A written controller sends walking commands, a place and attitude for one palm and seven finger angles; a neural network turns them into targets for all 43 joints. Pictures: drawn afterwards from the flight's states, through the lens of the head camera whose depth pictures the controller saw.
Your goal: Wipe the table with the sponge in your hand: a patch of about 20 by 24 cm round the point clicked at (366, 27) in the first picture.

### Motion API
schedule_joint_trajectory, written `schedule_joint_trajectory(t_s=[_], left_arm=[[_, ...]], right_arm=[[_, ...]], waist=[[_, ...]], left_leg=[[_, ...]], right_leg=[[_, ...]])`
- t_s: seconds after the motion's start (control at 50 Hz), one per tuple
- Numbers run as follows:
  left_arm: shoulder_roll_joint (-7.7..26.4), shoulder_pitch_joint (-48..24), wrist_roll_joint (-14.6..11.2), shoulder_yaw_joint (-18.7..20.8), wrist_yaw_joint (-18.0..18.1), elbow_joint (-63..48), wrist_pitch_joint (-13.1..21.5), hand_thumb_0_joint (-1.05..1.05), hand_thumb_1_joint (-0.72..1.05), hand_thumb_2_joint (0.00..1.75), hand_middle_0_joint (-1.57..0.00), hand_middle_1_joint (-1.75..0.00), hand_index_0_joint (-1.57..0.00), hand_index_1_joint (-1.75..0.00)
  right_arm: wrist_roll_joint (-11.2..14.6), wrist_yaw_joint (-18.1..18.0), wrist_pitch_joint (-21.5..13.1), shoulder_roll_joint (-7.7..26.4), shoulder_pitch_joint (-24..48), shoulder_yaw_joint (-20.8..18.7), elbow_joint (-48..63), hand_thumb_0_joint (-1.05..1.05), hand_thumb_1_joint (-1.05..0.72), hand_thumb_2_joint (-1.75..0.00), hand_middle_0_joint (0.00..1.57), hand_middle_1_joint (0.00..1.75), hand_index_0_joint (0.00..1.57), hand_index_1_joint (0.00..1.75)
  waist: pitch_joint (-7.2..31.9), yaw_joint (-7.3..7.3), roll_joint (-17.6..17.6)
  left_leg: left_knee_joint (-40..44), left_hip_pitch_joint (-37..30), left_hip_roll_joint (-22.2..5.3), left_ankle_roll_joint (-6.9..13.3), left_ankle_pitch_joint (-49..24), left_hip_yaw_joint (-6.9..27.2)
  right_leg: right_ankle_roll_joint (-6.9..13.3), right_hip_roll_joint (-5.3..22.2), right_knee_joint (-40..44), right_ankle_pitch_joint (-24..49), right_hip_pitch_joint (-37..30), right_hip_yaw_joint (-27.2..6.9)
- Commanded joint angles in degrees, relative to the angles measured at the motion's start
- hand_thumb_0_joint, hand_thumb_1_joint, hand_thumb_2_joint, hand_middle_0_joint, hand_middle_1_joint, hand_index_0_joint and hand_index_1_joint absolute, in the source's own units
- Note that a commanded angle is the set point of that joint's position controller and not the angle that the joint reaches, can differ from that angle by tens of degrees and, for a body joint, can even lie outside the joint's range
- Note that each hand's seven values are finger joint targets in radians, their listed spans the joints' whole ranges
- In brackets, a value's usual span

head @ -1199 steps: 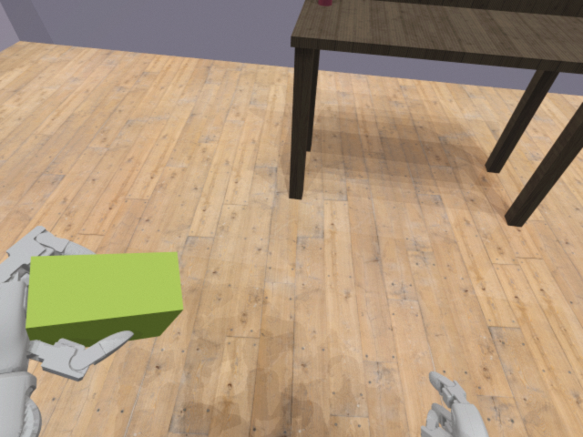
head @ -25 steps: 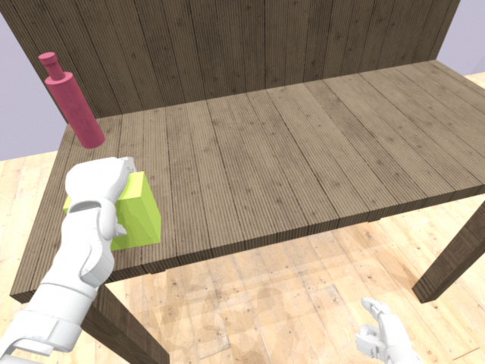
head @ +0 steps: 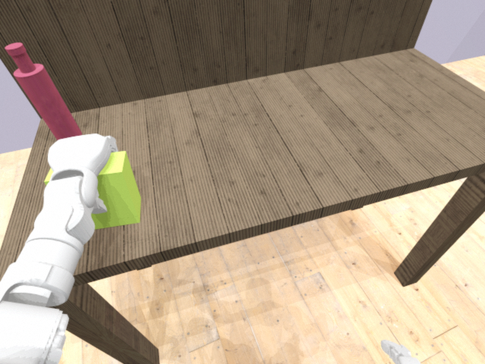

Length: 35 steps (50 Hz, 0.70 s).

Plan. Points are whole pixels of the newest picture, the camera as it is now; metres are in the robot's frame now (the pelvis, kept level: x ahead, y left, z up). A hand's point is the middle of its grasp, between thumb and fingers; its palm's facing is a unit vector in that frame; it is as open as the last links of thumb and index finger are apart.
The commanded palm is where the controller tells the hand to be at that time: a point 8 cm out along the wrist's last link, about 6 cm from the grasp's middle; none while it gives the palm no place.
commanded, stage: wipe forward along the first lane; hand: left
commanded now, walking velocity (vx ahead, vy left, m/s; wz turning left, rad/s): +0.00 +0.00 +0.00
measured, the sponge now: (103, 200) +0.37 +0.30 +0.06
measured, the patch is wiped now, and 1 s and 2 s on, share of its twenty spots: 0.40 0.60 0.60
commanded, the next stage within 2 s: slide across to the middle lane in 1.02 s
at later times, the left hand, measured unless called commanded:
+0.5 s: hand (93, 156) +0.43 +0.33 +0.11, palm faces -0.11 +0.04 -0.99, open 10.3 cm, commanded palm +0.42 +0.34 +0.15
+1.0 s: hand (87, 142) +0.46 +0.36 +0.12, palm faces -0.12 +0.03 -0.99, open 10.3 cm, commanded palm +0.46 +0.36 +0.15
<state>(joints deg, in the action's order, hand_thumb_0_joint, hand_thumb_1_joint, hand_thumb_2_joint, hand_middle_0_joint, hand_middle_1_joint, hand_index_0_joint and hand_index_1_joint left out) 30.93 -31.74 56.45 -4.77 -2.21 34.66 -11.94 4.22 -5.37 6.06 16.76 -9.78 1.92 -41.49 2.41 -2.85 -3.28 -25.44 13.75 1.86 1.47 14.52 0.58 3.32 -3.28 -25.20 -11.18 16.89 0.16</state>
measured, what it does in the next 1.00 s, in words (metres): stands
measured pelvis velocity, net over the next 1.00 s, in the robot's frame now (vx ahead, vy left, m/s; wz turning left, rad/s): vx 0.01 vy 0.02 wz -0.02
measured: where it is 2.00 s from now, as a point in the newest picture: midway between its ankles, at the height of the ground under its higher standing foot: outside the picture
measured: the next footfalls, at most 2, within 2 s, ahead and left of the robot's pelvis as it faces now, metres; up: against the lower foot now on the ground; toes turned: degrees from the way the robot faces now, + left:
none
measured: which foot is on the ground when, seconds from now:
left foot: down 0.00-1.00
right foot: down 0.00-1.00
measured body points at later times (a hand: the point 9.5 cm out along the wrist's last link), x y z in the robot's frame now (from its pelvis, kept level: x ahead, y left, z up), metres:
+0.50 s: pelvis +0.00 +0.00 +0.00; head +0.04 -0.02 +0.44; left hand +0.43 +0.32 +0.17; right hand +0.07 -0.28 -0.14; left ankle -0.02 +0.11 -0.74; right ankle +0.02 -0.08 -0.74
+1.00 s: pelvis +0.01 +0.02 +0.00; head +0.06 +0.02 +0.44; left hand +0.47 +0.35 +0.17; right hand +0.06 -0.26 -0.13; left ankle -0.02 +0.11 -0.74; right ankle +0.02 -0.08 -0.74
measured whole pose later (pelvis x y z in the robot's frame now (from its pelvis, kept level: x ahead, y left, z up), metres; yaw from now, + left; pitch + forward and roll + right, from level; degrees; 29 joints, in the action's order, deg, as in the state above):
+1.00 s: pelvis +0.01 +0.02 +0.00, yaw -1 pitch +11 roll -1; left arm 41.0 -54.7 62.3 0.2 2.5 66.6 -1.9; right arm 4.7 -4.6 6.3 16.5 -15.7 0.9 -42.3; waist 4.4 4.1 -1.7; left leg -29.4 24.5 2.0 3.0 15.8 -0.3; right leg 1.7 -3.2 -25.9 -10.6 26.3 -0.6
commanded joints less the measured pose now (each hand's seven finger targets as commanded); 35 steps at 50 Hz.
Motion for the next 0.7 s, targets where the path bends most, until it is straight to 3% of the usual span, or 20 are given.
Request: schedule_joint_trajectory(t_s=[0.0,0.02,0.06,0.08,0.1,0.12,0.16,0.22,0.28,0.3,0.34,0.4,0.46,0.48,0.5,0.56,0.6,0.62,0.66,0.68], left_arm=[[16.4,-21.9,4.1,4.2,3.8,2.1,-0.1,0.0,0.1,1.3,-1.2,-1.6,-1.2,-1.6],[16.4,-24.0,4.6,3.5,4.1,3.1,0.2,0.0,0.1,1.3,-1.2,-1.6,-1.2,-1.6],[16.9,-24.3,5.0,3.7,4.3,8.1,0.9,0.0,0.1,1.3,-1.2,-1.6,-1.2,-1.6],[16.9,-25.2,4.9,3.5,4.4,8.4,1.4,0.0,0.1,1.3,-1.2,-1.6,-1.2,-1.6],[19.7,-25.9,5.0,5.6,4.5,8.4,2.2,0.0,0.1,1.3,-1.2,-1.6,-1.2,-1.6],[18.8,-28.8,5.2,3.9,4.7,8.3,2.8,0.0,0.1,1.3,-1.2,-1.6,-1.2,-1.6],[18.5,-26.6,4.8,4.2,4.7,12.3,3.3,0.0,0.1,1.3,-1.2,-1.6,-1.2,-1.6],[22.7,-29.0,4.6,6.6,4.9,12.7,4.8,0.0,0.1,1.3,-1.2,-1.6,-1.2,-1.6],[23.2,-29.5,4.8,6.4,5.0,15.5,6.0,0.0,0.1,1.3,-1.2,-1.6,-1.2,-1.6],[25.1,-29.3,5.2,8.2,5.2,15.2,6.6,0.0,0.1,1.3,-1.2,-1.6,-1.2,-1.6],[22.6,-29.9,5.6,5.9,5.6,16.5,7.0,0.0,0.1,1.3,-1.2,-1.6,-1.2,-1.6],[26.3,-30.6,6.1,8.7,6.5,16.7,7.6,0.0,0.1,1.3,-1.2,-1.6,-1.2,-1.6],[23.5,-31.6,5.8,6.2,7.0,18.5,7.3,0.0,0.1,1.3,-1.2,-1.6,-1.2,-1.6],[24.0,-32.4,5.8,6.4,7.2,18.7,7.2,0.0,0.1,1.3,-1.2,-1.6,-1.2,-1.6],[27.1,-32.6,5.9,8.9,7.2,18.8,7.4,0.0,0.1,1.3,-1.2,-1.6,-1.2,-1.6],[25.6,-31.6,5.9,7.7,7.2,20.6,7.4,0.0,0.1,1.3,-1.2,-1.6,-1.2,-1.6],[28.2,-31.9,6.4,9.3,7.0,20.6,7.7,0.0,0.1,1.3,-1.2,-1.6,-1.2,-1.6],[27.4,-32.7,6.4,8.4,7.1,20.7,7.7,0.0,0.1,1.3,-1.2,-1.6,-1.2,-1.6],[26.1,-33.0,6.8,7.0,7.0,21.9,7.5,0.0,0.1,1.3,-1.2,-1.6,-1.2,-1.6],[27.5,-33.5,7.3,8.1,7.2,22.2,7.6,0.0,0.1,1.3,-1.2,-1.6,-1.2,-1.6]], right_arm=[[-0.1,-0.8,-2.4,7.6,4.4,-2.5,6.9,0.0,-0.9,-0.9,0.2,0.3,0.2,0.3],[-0.1,-0.9,-2.5,7.4,3.5,-2.7,6.8,0.0,-0.9,-0.9,0.2,0.3,0.2,0.3],[-0.2,-1.0,-2.4,7.6,2.3,-2.9,5.8,0.0,-0.9,-0.9,0.2,0.3,0.2,0.3],[-0.1,-1.0,-2.3,7.6,2.1,-3.0,5.9,0.0,-0.9,-0.9,0.2,0.3,0.2,0.3],[-0.1,-1.0,-2.3,7.9,1.7,-3.0,6.0,0.0,-0.9,-0.9,0.2,0.3,0.2,0.3],[0.0,-1.1,-2.4,7.5,1.1,-3.1,6.2,0.0,-0.9,-0.9,0.2,0.3,0.2,0.3],[0.0,-0.9,-2.4,7.6,0.2,-3.2,5.8,0.0,-0.9,-0.9,0.2,0.3,0.2,0.3],[0.1,-1.0,-2.1,7.9,-0.7,-3.3,5.8,0.0,-0.9,-0.9,0.2,0.3,0.2,0.3],[0.2,-1.0,-2.2,8.2,-1.7,-3.5,5.4,0.0,-0.9,-0.9,0.2,0.3,0.2,0.3],[0.1,-0.9,-2.1,8.6,-2.2,-3.7,5.3,0.0,-0.9,-0.9,0.2,0.3,0.2,0.3],[0.3,-0.7,-2.1,8.2,-2.8,-3.8,5.3,0.0,-0.9,-0.9,0.2,0.3,0.2,0.3],[0.1,-0.5,-1.9,8.9,-4.0,-4.2,4.5,0.0,-0.9,-0.9,0.2,0.3,0.2,0.3],[0.4,-0.3,-1.9,8.7,-4.6,-4.2,4.2,0.0,-0.9,-0.9,0.2,0.3,0.2,0.3],[0.4,-0.4,-2.0,8.7,-4.8,-4.3,3.9,0.0,-0.9,-0.9,0.2,0.3,0.2,0.3],[0.2,-0.4,-1.9,9.2,-5.2,-4.5,3.4,0.0,-0.9,-0.9,0.2,0.3,0.2,0.3],[0.3,-0.2,-1.7,8.9,-5.7,-4.6,3.5,0.0,-0.9,-0.9,0.2,0.3,0.2,0.3],[0.2,-0.2,-1.3,9.5,-5.8,-4.6,3.2,0.0,-0.9,-0.9,0.2,0.3,0.2,0.3],[0.3,-0.1,-1.3,9.1,-6.2,-4.5,3.6,0.0,-0.9,-0.9,0.2,0.3,0.2,0.3],[0.4,-0.1,-1.2,9.3,-6.2,-4.4,3.5,0.0,-0.9,-0.9,0.2,0.3,0.2,0.3],[0.3,-0.1,-1.2,9.4,-6.5,-4.5,3.4,0.0,-0.9,-0.9,0.2,0.3,0.2,0.3]], waist=[[8.1,1.73,5.8],[10.0,2.25,5.6],[8.0,2.7,6.2],[9.2,2.79,6.2],[10.8,2.33,5.9],[12.0,3.22,5.5],[10.6,3.06,6.5],[12.5,3.14,5.5],[10.7,4.06,6.4],[12.3,3.32,5.1],[11.3,4.38,5.4],[14.2,3.86,4.6],[12.7,4.99,4.7],[13.0,5.24,5.0],[14.6,4.61,4.6],[14.9,4.93,5.3],[15.9,4.58,4.9],[16.2,4.78,4.8],[13.4,5.3,3.9],[14.1,5.13,4.1]], left_leg=[[3.6,5.8,0.9,0.9,-2.5,-0.9],[3.1,6.2,1.1,1.0,-2.2,-1.2],[3.0,7.8,1.1,0.9,-1.1,-1.1],[2.8,7.9,1.2,1.0,-0.8,-1.2],[2.7,7.9,1.1,1.0,-0.7,-0.9],[2.3,8.0,1.1,1.2,-1.0,-1.2],[2.2,9.2,1.0,1.2,-1.1,-1.1],[2.0,9.9,0.9,1.3,-0.9,-1.2],[1.6,11.5,0.9,1.4,0.1,-1.3],[1.6,11.1,0.8,1.3,-1.3,-1.2],[1.3,11.5,0.8,1.5,-0.8,-1.5],[1.0,11.4,0.8,1.4,-2.7,-1.4],[0.9,11.8,0.8,1.5,-2.1,-1.6],[0.9,11.5,0.7,1.6,-2.2,-1.6],[0.8,11.0,0.6,1.6,-3.9,-1.5],[0.5,11.7,0.7,1.6,-4.6,-1.7],[0.4,11.6,0.8,1.5,-6.1,-1.6],[0.4,11.7,0.7,1.6,-6.5,-1.8],[0.7,11.7,0.7,1.4,-5.6,-1.6],[0.7,11.5,0.7,1.4,-5.5,-1.5]], right_leg=[[0.1,1.9,4.3,-0.2,-7.4,-3.8],[-0.3,2.2,4.1,-0.5,-8.2,-3.7],[-0.3,2.1,4.3,-1.2,-7.1,-3.9],[-0.5,2.3,4.3,-1.2,-7.6,-4.1],[-0.3,2.2,4.1,-1.4,-8.1,-4.7],[-0.6,2.5,3.8,-0.6,-8.6,-4.3],[-0.6,2.5,3.7,0.6,-8.6,-4.4],[-0.8,2.6,3.4,0.9,-9.9,-5.0],[-1.0,2.7,3.7,0.5,-8.7,-5.5],[-0.7,2.5,3.2,1.9,-9.2,-5.5],[-1.0,2.5,3.3,1.8,-8.0,-5.2],[-0.7,2.4,2.7,4.6,-9.1,-5.5],[-1.0,2.3,2.8,4.4,-7.6,-4.9],[-1.1,2.3,3.0,4.6,-7.6,-4.9],[-0.8,2.3,2.7,6.5,-8.7,-5.2],[-1.0,2.3,2.2,8.5,-9.4,-4.9],[-0.9,2.2,1.8,10.5,-9.9,-5.2],[-1.1,2.3,1.5,10.9,-10.2,-4.7],[-0.8,1.9,2.0,9.0,-7.5,-4.0],[-0.7,1.9,2.0,8.5,-7.4,-4.0]])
